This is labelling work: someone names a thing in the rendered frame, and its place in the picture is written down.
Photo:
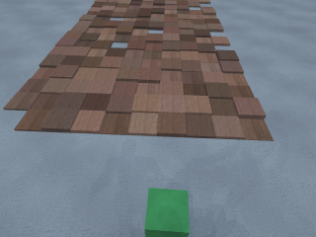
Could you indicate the carton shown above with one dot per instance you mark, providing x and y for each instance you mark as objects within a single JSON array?
[{"x": 167, "y": 213}]

